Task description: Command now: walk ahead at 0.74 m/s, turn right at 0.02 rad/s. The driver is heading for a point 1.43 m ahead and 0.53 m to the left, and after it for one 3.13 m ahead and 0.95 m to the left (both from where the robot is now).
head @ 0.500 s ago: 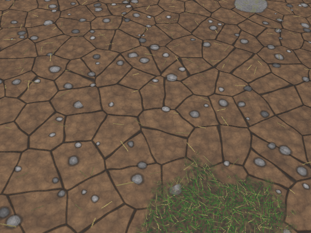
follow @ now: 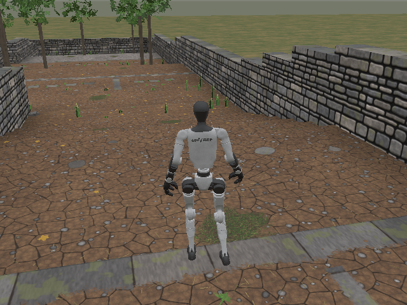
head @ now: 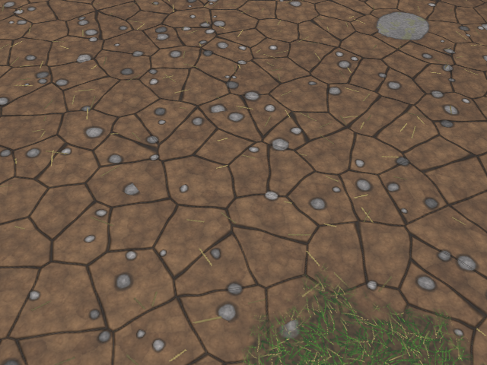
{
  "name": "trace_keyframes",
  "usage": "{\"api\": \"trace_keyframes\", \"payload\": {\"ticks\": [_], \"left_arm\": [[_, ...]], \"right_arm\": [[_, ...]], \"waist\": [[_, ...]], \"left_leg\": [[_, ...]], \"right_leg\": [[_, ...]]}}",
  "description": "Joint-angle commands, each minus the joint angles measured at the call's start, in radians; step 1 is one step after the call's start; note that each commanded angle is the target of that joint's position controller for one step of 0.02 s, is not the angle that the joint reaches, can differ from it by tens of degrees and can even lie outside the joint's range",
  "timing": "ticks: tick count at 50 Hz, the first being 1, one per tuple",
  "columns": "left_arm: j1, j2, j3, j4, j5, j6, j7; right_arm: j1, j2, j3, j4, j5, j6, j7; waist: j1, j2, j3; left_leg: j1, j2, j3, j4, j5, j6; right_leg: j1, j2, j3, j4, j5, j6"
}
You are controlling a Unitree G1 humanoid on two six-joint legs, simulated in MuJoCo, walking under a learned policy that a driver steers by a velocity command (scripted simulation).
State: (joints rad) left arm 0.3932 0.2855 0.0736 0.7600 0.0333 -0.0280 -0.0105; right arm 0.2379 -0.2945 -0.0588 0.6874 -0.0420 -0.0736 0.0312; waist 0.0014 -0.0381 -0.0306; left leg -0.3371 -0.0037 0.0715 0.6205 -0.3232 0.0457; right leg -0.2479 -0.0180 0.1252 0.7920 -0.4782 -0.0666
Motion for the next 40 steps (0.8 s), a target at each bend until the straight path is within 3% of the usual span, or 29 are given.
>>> {"api": "trace_keyframes", "payload": {"ticks": [1,2,3,5,7,9,11,13,16,18,19,20,21,22,23,24,25,26,28,30,33,37,39,40], "left_arm": [[-0.269,0.019,-0.011,-0.209,-0.001,-0.043,-0.004],[-0.255,0.060,-0.004,-0.186,0.014,-0.042,-0.018],[-0.212,0.073,-0.001,-0.155,0.019,-0.039,-0.031],[-0.201,0.066,-0.005,-0.133,0.025,-0.020,-0.053],[-0.261,0.055,-0.011,-0.148,0.014,-0.007,-0.058],[-0.341,0.050,-0.018,-0.167,0.010,-0.004,-0.059],[-0.417,0.033,-0.029,-0.186,0.003,-0.007,-0.064],[-0.488,0.026,-0.036,-0.207,-0.004,-0.009,-0.070],[-0.544,0.031,-0.040,-0.223,-0.001,-0.013,-0.065],[-0.483,0.048,-0.033,-0.211,0.002,-0.016,-0.044],[-0.371,0.078,-0.021,-0.184,0.003,-0.018,-0.027],[-0.155,0.114,-0.003,-0.120,0.003,-0.024,-0.008],[0.052,0.176,0.021,-0.064,0.020,-0.031,0.013],[0.114,0.280,0.047,-0.056,0.059,-0.039,0.022],[0.073,0.246,0.038,-0.067,0.044,-0.041,0.009],[-0.040,0.179,0.024,-0.055,0.035,-0.040,0.008],[-0.086,0.119,0.012,-0.048,0.027,-0.048,0.005],[-0.110,0.096,0.007,-0.033,0.024,-0.055,0.006],[-0.100,0.047,-0.006,0.002,0.007,-0.070,0.007],[-0.083,0.034,-0.009,0.036,-0.014,-0.089,0.000],[-0.066,0.022,-0.013,0.063,-0.010,-0.105,-0.006],[-0.015,0.060,-0.013,0.092,-0.008,-0.114,0.011],[0.019,0.093,-0.012,0.106,-0.011,-0.107,0.025],[0.024,0.123,-0.008,0.102,-0.010,-0.098,0.034]], "right_arm": [[0.232,-0.204,-0.050,0.009,-0.007,0.010,-0.017],[0.173,-0.159,-0.040,0.000,0.004,0.002,-0.013],[0.148,-0.131,-0.029,0.001,0.007,-0.003,-0.009],[0.153,-0.100,-0.015,0.019,0.012,-0.018,-0.015],[0.208,-0.089,-0.014,0.055,0.021,-0.028,-0.012],[0.258,-0.081,-0.012,0.080,0.030,-0.029,-0.011],[0.272,-0.078,-0.010,0.095,0.032,-0.032,-0.010],[0.297,-0.085,-0.009,0.117,0.031,-0.036,-0.014],[0.317,-0.095,-0.005,0.157,0.033,-0.036,-0.021],[0.294,-0.137,-0.009,0.174,0.031,-0.032,-0.029],[0.289,-0.169,-0.015,0.184,0.025,-0.028,-0.034],[0.261,-0.195,-0.021,0.187,0.023,-0.019,-0.039],[0.230,-0.169,-0.016,0.169,0.023,-0.019,-0.039],[0.319,0.013,0.023,0.118,0.051,-0.024,-0.023],[0.278,-0.046,0.010,0.110,0.065,-0.025,-0.019],[0.163,-0.085,-0.006,0.088,0.058,-0.016,-0.021],[0.135,-0.073,0.001,0.091,0.050,-0.013,-0.013],[0.126,-0.049,0.003,0.100,0.040,-0.003,-0.003],[0.143,-0.011,0.008,0.103,0.020,0.031,0.013],[0.066,0.011,0.013,0.070,0.017,0.057,0.026],[-0.057,0.018,0.021,0.022,0.023,0.067,0.041],[-0.212,-0.004,0.030,-0.034,0.023,0.059,0.061],[-0.251,-0.008,0.034,-0.046,0.023,0.054,0.066],[-0.229,-0.023,0.031,-0.036,0.027,0.053,0.063]], "waist": [[-0.100,0.174,0.105],[-0.062,0.093,0.100],[-0.028,0.082,0.081],[-0.019,0.136,0.097],[-0.027,0.122,0.147],[-0.046,0.091,0.161],[-0.058,0.100,0.166],[-0.073,0.110,0.183],[-0.073,0.099,0.194],[-0.019,0.130,0.123],[0.039,0.156,0.045],[0.143,0.156,-0.070],[0.235,0.112,-0.188],[0.153,-0.181,-0.359],[0.146,-0.181,-0.378],[0.101,-0.105,-0.160],[0.073,-0.018,-0.064],[0.042,-0.004,-0.013],[-0.008,-0.045,0.038],[-0.023,-0.036,0.103],[-0.028,-0.027,0.166],[-0.017,0.025,0.215],[-0.018,0.020,0.201],[-0.037,-0.003,0.161]], "left_leg": [[0.437,0.431,-0.860,-0.494,-0.673,0.165],[0.372,0.376,-0.724,-0.458,-0.551,0.149],[0.313,0.307,-0.594,-0.465,-0.461,0.130],[0.230,0.228,-0.454,-0.524,-0.331,0.125],[0.243,0.206,-0.377,-0.562,-0.211,0.140],[0.283,0.192,-0.301,-0.582,-0.074,0.146],[0.281,0.170,-0.223,-0.597,0.055,0.137],[0.295,0.188,-0.185,-0.640,0.161,0.137],[0.386,0.217,-0.144,-0.619,0.445,0.136],[0.423,0.223,-0.121,-0.461,0.928,0.121],[0.432,0.229,-0.123,-0.308,1.140,0.111],[0.354,0.211,-0.112,-0.068,1.157,0.098],[0.116,0.160,-0.104,0.239,0.877,0.088],[-0.232,0.008,-0.093,0.641,0.082,0.070],[-0.316,-0.033,-0.194,0.769,-0.098,0.101],[-0.385,0.028,-0.180,0.790,0.013,0.104],[-0.361,0.073,-0.168,0.736,0.091,0.098],[-0.325,0.098,-0.164,0.700,0.106,0.090],[-0.290,0.135,-0.155,0.682,0.106,0.067],[-0.368,0.158,-0.138,0.676,0.144,0.055],[-0.418,0.145,-0.084,0.575,0.301,0.051],[-0.380,0.106,0.037,0.281,0.421,0.090],[-0.302,0.044,0.115,0.162,0.437,0.123],[-0.249,0.001,0.145,0.138,0.419,0.138]], "right_leg": [[-0.806,0.020,0.052,0.482,0.105,-0.044],[-0.742,-0.037,0.001,0.440,0.197,-0.031],[-0.649,-0.067,-0.026,0.385,0.228,-0.009],[-0.573,-0.082,-0.073,0.354,0.298,0.028],[-0.622,-0.086,-0.098,0.297,0.362,0.043],[-0.646,-0.080,-0.128,0.196,0.410,0.052],[-0.579,-0.063,-0.161,0.054,0.469,0.051],[-0.513,-0.055,-0.193,-0.055,0.510,0.031],[-0.430,-0.030,-0.218,-0.163,0.488,-0.011],[-0.255,0.043,-0.237,-0.198,0.385,-0.038],[-0.114,0.079,-0.231,-0.191,0.318,-0.051],[0.141,0.098,-0.223,-0.220,0.284,-0.062],[0.458,-0.033,-0.094,-0.207,0.178,-0.070],[0.727,-0.364,0.393,-0.319,-0.372,-0.112],[0.632,-0.422,0.716,-0.554,-0.568,-0.107],[0.467,-0.374,0.553,-0.564,-0.455,-0.072],[0.324,-0.349,0.387,-0.567,-0.237,-0.067],[0.226,-0.303,0.260,-0.591,-0.096,-0.045],[0.112,-0.269,0.092,-0.634,0.015,-0.028],[0.085,-0.257,-0.037,-0.674,0.127,-0.011],[0.050,-0.187,-0.249,-0.710,0.334,0.025],[0.128,-0.164,-0.405,-0.737,0.672,0.043],[0.228,-0.173,-0.447,-0.689,1.044,0.061],[0.297,-0.184,-0.455,-0.624,1.279,0.065]]}}
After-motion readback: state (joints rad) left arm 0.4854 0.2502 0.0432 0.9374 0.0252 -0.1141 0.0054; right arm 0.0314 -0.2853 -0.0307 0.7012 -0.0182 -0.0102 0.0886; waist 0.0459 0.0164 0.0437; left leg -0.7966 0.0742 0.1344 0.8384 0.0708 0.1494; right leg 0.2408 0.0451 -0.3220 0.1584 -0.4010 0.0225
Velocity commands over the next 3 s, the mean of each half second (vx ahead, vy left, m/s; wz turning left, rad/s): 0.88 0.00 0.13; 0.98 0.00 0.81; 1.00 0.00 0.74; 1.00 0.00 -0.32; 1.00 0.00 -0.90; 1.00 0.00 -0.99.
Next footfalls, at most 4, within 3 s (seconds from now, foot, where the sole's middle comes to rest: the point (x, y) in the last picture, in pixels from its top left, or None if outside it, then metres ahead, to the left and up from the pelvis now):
0.42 right None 0.47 -0.11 -0.76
0.90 left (201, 257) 0.85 0.14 -0.76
1.32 right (172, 155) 1.31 0.27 -0.76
1.76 left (54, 138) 1.38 0.74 -0.76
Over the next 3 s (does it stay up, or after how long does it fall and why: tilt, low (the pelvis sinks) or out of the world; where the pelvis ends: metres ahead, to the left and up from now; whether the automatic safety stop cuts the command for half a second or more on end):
stays up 2.29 1.06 -0.01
